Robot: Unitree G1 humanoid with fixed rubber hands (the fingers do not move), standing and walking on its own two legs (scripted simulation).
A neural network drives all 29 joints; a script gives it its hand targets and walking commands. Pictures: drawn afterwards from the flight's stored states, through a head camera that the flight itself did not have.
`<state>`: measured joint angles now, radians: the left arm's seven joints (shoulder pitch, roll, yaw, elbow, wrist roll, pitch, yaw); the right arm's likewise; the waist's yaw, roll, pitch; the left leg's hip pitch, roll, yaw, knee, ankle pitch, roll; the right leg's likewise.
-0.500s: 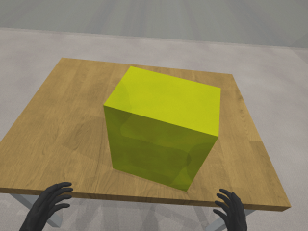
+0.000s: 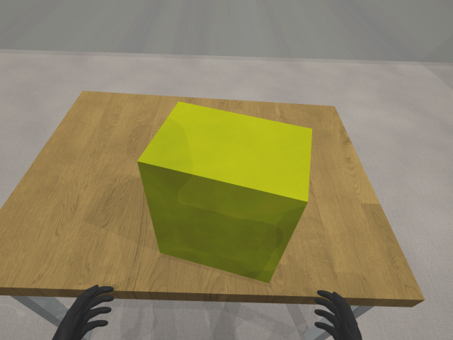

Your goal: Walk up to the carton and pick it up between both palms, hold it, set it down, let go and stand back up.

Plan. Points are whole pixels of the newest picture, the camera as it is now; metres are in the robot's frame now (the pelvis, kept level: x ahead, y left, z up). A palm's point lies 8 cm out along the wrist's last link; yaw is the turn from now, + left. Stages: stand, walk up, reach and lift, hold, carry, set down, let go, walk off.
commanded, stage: set down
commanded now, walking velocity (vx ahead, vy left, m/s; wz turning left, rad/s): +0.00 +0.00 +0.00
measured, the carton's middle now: (226, 198) +0.38 +0.02 +0.03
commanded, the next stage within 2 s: let go in 0.96 s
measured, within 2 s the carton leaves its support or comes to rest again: neither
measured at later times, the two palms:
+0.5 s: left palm (98, 335) +0.15 +0.22 -0.07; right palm out of the picture +0.15 -0.23 -0.07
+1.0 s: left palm (106, 338) +0.15 +0.21 -0.08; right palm out of the picture +0.14 -0.25 -0.08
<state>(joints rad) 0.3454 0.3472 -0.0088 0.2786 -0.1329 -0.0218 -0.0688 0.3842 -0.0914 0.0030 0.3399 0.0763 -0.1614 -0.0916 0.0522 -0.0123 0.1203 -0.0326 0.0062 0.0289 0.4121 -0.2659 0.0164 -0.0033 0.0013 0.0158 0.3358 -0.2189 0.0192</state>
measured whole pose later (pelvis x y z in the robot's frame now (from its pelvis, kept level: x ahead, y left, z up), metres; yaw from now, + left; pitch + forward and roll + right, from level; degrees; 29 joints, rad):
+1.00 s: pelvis -0.01 -0.03 +0.00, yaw -1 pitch -5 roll +0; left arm 0.17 0.23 0.03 0.53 0.00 0.13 0.01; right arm 0.18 -0.17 -0.02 0.71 -0.02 -0.19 0.02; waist 0.01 -0.03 0.10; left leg -0.07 0.03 0.05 0.39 -0.23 -0.01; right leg -0.09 0.02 0.02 0.40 -0.23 -0.01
